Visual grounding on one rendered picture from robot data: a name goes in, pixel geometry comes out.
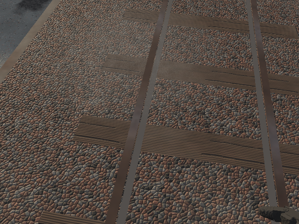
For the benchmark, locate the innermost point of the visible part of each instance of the right robot hand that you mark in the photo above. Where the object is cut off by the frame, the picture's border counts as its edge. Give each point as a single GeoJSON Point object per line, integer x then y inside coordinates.
{"type": "Point", "coordinates": [285, 215]}

